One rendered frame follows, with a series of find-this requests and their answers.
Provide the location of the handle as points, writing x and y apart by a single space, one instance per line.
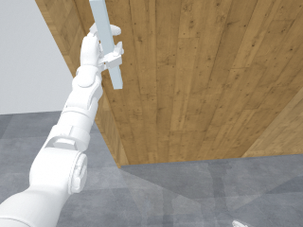
101 18

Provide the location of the wardrobe door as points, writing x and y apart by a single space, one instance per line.
201 79
286 131

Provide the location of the left robot upper arm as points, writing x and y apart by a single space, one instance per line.
57 174

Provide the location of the left robot forearm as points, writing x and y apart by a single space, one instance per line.
78 114

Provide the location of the robot left hand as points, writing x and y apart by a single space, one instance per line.
91 52

